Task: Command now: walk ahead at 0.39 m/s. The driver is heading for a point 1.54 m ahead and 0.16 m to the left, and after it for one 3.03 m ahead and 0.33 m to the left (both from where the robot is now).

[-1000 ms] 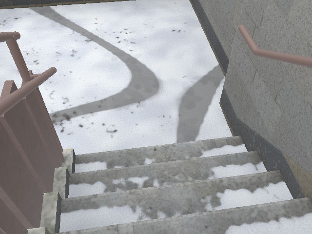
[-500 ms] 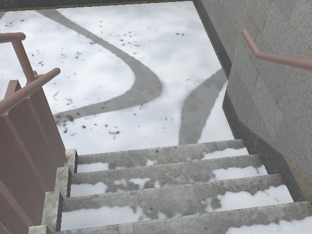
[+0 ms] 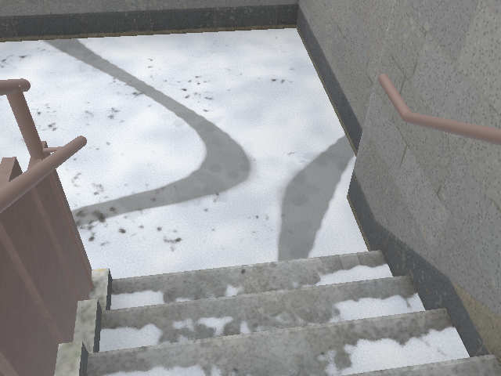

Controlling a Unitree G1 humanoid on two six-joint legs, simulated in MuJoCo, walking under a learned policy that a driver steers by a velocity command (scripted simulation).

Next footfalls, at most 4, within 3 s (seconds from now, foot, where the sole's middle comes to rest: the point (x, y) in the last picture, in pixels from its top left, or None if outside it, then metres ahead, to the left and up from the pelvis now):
0.36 right None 0.30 -0.12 -0.94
0.86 left None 0.57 0.05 -1.11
1.40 right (266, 354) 0.88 -0.09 -1.28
1.94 left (222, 316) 1.15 0.09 -1.45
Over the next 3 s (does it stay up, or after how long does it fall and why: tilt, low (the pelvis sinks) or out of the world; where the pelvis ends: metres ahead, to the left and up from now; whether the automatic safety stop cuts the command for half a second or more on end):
stays up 1.57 0.02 -0.96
